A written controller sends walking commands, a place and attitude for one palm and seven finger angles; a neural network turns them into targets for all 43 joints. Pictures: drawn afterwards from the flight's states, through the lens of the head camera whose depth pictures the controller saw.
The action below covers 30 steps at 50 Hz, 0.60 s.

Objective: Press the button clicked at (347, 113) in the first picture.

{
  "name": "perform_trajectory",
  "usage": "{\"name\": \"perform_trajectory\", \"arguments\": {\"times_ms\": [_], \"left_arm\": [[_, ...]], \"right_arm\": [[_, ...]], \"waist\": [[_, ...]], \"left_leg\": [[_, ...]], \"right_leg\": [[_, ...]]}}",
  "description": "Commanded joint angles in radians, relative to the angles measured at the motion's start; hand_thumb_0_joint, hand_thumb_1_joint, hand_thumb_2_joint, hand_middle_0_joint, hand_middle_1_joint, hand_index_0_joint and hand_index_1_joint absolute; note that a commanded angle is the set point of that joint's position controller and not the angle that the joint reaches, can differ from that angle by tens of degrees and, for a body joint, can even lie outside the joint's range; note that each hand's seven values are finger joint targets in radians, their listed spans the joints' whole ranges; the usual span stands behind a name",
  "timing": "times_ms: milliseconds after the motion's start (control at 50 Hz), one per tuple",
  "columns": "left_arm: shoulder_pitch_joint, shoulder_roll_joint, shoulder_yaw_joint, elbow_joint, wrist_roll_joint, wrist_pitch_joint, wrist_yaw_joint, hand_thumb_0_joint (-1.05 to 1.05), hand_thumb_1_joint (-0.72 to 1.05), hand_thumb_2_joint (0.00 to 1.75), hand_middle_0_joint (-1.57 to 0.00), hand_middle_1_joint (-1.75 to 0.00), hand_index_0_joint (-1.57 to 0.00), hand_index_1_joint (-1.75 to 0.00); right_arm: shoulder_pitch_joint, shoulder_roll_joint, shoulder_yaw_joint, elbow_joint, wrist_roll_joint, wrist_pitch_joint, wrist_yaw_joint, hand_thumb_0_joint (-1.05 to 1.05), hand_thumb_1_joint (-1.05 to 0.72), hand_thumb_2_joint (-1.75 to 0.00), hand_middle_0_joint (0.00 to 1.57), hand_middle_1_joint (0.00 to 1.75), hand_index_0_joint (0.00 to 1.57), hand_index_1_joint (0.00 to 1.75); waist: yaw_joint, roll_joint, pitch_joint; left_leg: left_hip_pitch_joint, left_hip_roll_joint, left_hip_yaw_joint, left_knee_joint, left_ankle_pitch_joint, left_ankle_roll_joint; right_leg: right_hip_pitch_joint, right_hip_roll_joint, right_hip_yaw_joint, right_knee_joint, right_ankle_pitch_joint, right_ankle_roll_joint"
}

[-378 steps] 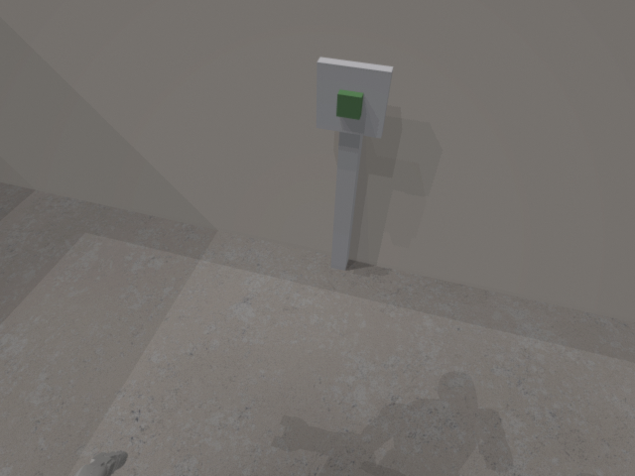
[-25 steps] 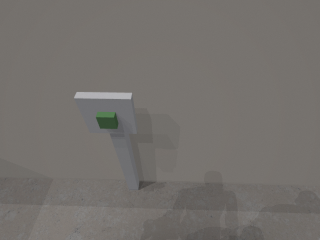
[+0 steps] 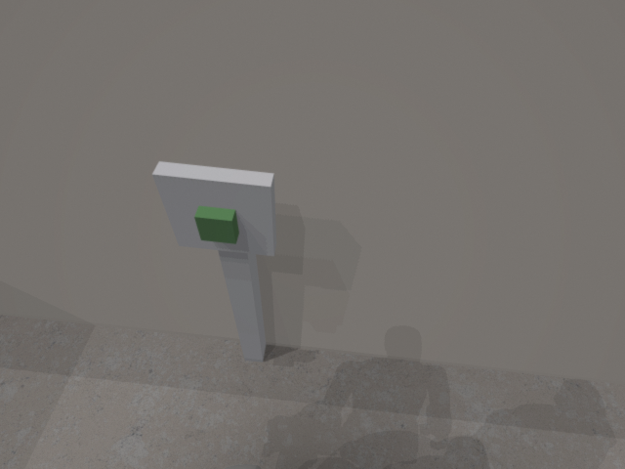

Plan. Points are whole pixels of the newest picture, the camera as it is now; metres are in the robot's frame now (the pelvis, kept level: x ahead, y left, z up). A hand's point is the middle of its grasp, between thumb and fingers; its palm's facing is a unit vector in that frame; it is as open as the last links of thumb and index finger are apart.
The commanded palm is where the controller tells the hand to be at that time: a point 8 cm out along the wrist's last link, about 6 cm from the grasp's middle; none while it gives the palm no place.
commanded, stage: come to a stop and stand still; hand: left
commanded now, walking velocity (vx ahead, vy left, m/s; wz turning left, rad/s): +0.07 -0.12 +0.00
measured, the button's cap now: (218, 223) +0.47 +0.20 -0.02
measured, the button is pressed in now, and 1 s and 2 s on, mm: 0 0 0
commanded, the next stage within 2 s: look again from close up in 0.94 s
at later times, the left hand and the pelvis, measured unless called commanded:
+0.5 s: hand out of the picture -0.07 +0.11 -0.17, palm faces +0.07 -0.99 -0.11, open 7.4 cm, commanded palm none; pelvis +0.00 -0.02 +0.01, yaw +0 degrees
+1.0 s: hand out of the picture +0.00 +0.16 -0.17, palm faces +0.03 -0.98 -0.20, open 7.4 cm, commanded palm none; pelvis +0.00 -0.01 +0.01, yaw +0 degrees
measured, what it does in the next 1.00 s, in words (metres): steps on the spot: right foot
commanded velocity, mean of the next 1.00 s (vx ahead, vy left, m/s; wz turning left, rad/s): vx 0.02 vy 0.02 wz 0.00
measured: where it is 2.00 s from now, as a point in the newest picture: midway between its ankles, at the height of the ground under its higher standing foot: outside the picture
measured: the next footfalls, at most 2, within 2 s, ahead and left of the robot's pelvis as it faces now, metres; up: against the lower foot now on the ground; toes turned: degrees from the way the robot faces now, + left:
right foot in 0.20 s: -0.04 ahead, -0.12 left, +0.00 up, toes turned -3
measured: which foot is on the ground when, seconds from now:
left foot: down 0.00-1.00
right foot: up 0.00-0.18, down 0.20-1.00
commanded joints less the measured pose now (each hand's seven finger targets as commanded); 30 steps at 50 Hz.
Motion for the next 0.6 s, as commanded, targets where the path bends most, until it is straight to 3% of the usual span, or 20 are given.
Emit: {"name": "perform_trajectory", "arguments": {"times_ms": [0, 40, 80, 120, 140, 160, 180, 200, 220, 240, 280, 320, 380, 440, 500, 540, 580], "left_arm": [[0.118, 0.030, 0.006, -0.014, 0.002, -0.009, -0.010, 0.00, 0.90, 0.90, -0.20, -0.30, -0.20, -0.30], [0.124, 0.016, -0.007, -0.003, 0.003, -0.018, -0.016, 0.00, 0.90, 0.90, -0.20, -0.30, -0.20, -0.30], [0.139, 0.006, -0.015, 0.006, 0.002, -0.025, -0.018, 0.00, 0.90, 0.90, -0.20, -0.30, -0.20, -0.30], [0.179, 0.001, -0.022, 0.026, 0.003, -0.033, -0.018, 0.00, 0.90, 0.90, -0.20, -0.30, -0.20, -0.30], [0.215, 0.001, -0.022, 0.041, 0.004, -0.040, -0.017, 0.00, 0.90, 0.90, -0.20, -0.30, -0.20, -0.30], [0.233, 0.015, -0.023, 0.048, 0.006, -0.047, -0.015, 0.00, 0.90, 0.90, -0.20, -0.30, -0.20, -0.30], [0.226, 0.039, -0.024, 0.049, 0.005, -0.054, -0.015, 0.00, 0.90, 0.90, -0.20, -0.30, -0.20, -0.30], [0.207, 0.059, -0.025, 0.044, 0.000, -0.059, -0.017, 0.00, 0.90, 0.90, -0.20, -0.30, -0.20, -0.30], [0.160, 0.051, -0.029, 0.039, -0.004, -0.072, -0.015, 0.00, 0.90, 0.90, -0.20, -0.30, -0.20, -0.30], [0.140, 0.031, -0.032, 0.035, -0.005, -0.080, -0.014, 0.00, 0.90, 0.90, -0.20, -0.30, -0.20, -0.30], [0.160, 0.022, -0.034, 0.039, -0.007, -0.084, -0.015, 0.00, 0.90, 0.90, -0.20, -0.30, -0.20, -0.30], [0.183, 0.028, -0.030, 0.045, -0.006, -0.081, -0.016, 0.00, 0.90, 0.90, -0.20, -0.30, -0.20, -0.30], [0.203, 0.036, -0.026, 0.061, -0.007, -0.074, -0.016, 0.00, 0.90, 0.90, -0.20, -0.30, -0.20, -0.30], [0.222, 0.034, -0.025, 0.076, -0.009, -0.072, -0.013, 0.00, 0.90, 0.90, -0.20, -0.30, -0.20, -0.30], [0.242, 0.033, -0.022, 0.088, -0.013, -0.070, -0.008, 0.00, 0.90, 0.90, -0.20, -0.30, -0.20, -0.30], [0.258, 0.026, -0.020, 0.090, -0.014, -0.066, 0.000, 0.00, 0.90, 0.90, -0.20, -0.30, -0.20, -0.30], [0.259, 0.026, -0.018, 0.088, -0.015, -0.061, 0.006, 0.00, 0.90, 0.90, -0.20, -0.30, -0.20, -0.30]], "right_arm": [[-0.013, -0.113, -0.014, -0.063, -0.002, -0.025, -0.007, 0.00, -0.90, -0.90, 0.20, 0.30, 0.20, 0.30], [0.004, -0.128, -0.017, -0.049, -0.003, -0.028, -0.006, 0.00, -0.90, -0.90, 0.20, 0.30, 0.20, 0.30], [0.035, -0.135, -0.023, -0.030, -0.005, -0.025, -0.001, 0.00, -0.90, -0.90, 0.20, 0.30, 0.20, 0.30], [0.048, -0.140, -0.028, -0.013, -0.002, -0.020, 0.005, 0.00, -0.90, -0.90, 0.20, 0.30, 0.20, 0.30], [0.049, -0.126, -0.027, -0.008, 0.000, -0.018, 0.007, 0.00, -0.90, -0.90, 0.20, 0.30, 0.20, 0.30], [0.053, -0.102, -0.024, -0.003, 0.005, -0.017, 0.009, 0.00, -0.90, -0.90, 0.20, 0.30, 0.20, 0.30], [0.057, -0.070, -0.017, -0.002, 0.009, -0.017, 0.010, 0.00, -0.90, -0.90, 0.20, 0.30, 0.20, 0.30], [0.065, -0.048, -0.008, 0.001, 0.009, -0.019, 0.014, 0.00, -0.90, -0.90, 0.20, 0.30, 0.20, 0.30], [0.081, -0.041, -0.004, 0.016, 0.003, -0.023, 0.017, 0.00, -0.90, -0.90, 0.20, 0.30, 0.20, 0.30], [0.085, -0.041, -0.005, 0.027, -0.001, -0.029, 0.016, 0.00, -0.90, -0.90, 0.20, 0.30, 0.20, 0.30], [0.113, -0.053, 0.000, 0.048, 0.001, -0.040, 0.013, 0.00, -0.90, -0.90, 0.20, 0.30, 0.20, 0.30], [0.120, -0.058, 0.003, 0.064, 0.004, -0.042, 0.013, 0.00, -0.90, -0.90, 0.20, 0.30, 0.20, 0.30], [0.132, -0.047, 0.010, 0.079, 0.003, -0.032, 0.011, 0.00, -0.90, -0.90, 0.20, 0.30, 0.20, 0.30], [0.150, -0.040, 0.017, 0.091, 0.005, -0.027, 0.006, 0.00, -0.90, -0.90, 0.20, 0.30, 0.20, 0.30], [0.170, -0.058, 0.020, 0.099, 0.009, -0.035, -0.004, 0.00, -0.90, -0.90, 0.20, 0.30, 0.20, 0.30], [0.171, -0.067, 0.018, 0.098, 0.013, -0.038, -0.009, 0.00, -0.90, -0.90, 0.20, 0.30, 0.20, 0.30], [0.178, -0.072, 0.015, 0.099, 0.015, -0.039, -0.014, 0.00, -0.90, -0.90, 0.20, 0.30, 0.20, 0.30]], "waist": [[0.008, 0.187, -0.093], [-0.007, 0.139, -0.118], [-0.024, 0.150, -0.118], [-0.015, 0.119, -0.086], [-0.006, 0.080, -0.067], [-0.010, 0.038, -0.050], [-0.023, -0.037, -0.032], [-0.039, -0.073, -0.032], [-0.057, -0.139, -0.022], [-0.055, -0.150, 0.005], [-0.054, -0.082, 0.008], [-0.044, -0.017, 0.028], [-0.040, 0.047, 0.116], [-0.034, 0.079, 0.140], [-0.019, 0.100, 0.051], [-0.007, 0.075, -0.005], [-0.003, 0.067, -0.049]], "left_leg": [[-0.027, 0.272, -0.261, -0.327, 0.016, 0.119], [0.034, 0.282, -0.280, -0.337, -0.068, 0.118], [0.062, 0.278, -0.300, -0.360, -0.189, 0.103], [0.018, 0.249, -0.278, -0.351, -0.244, 0.066], [0.002, 0.202, -0.238, -0.332, -0.252, 0.026], [0.003, 0.143, -0.183, -0.280, -0.213, -0.018], [0.039, 0.085, -0.117, -0.193, -0.142, -0.051], [0.110, 0.063, -0.084, -0.124, -0.069, -0.062], [0.133, 0.074, -0.081, -0.105, -0.005, -0.058], [0.142, 0.084, -0.085, -0.092, 0.032, -0.053], [0.155, 0.093, -0.089, -0.099, 0.049, -0.046], [0.126, 0.094, -0.083, -0.089, 0.026, -0.047], [0.101, 0.088, -0.084, -0.073, 0.000, -0.055], [0.095, 0.095, -0.093, -0.080, 0.052, -0.056], [0.099, 0.114, -0.119, -0.103, 0.180, -0.044], [0.108, 0.125, -0.125, -0.094, 0.272, -0.035], [0.129, 0.133, -0.130, -0.087, 0.343, -0.027]], "right_leg": [[0.037, -0.009, 0.057, 0.104, 0.045, 0.012], [0.059, -0.016, 0.030, -0.037, 0.023, 0.017], [0.097, -0.005, 0.008, -0.188, 0.009, 0.012], [0.177, 0.010, -0.008, -0.377, 0.097, 0.005], [0.213, 0.015, -0.004, -0.489, 0.156, -0.003], [0.200, -0.019, 0.059, -0.563, 0.147, -0.023], [0.126, -0.089, 0.141, -0.627, 0.072, -0.052], [0.040, -0.145, 0.183, -0.685, 0.001, -0.074], [0.013, -0.131, 0.178, -0.692, 0.029, -0.073], [-0.003, -0.117, 0.162, -0.682, 0.093, -0.065], [0.026, -0.102, 0.135, -0.648, 0.154, -0.059], [0.049, -0.101, 0.130, -0.645, 0.137, -0.060], [-0.017, -0.126, 0.152, -0.674, 0.021, -0.078], [-0.002, -0.130, 0.142, -0.654, 0.106, -0.077], [0.123, -0.111, 0.101, -0.560, 0.321, -0.059], [0.183, -0.108, 0.079, -0.512, 0.455, -0.045], [0.206, -0.107, 0.066, -0.478, 0.500, -0.037]]}}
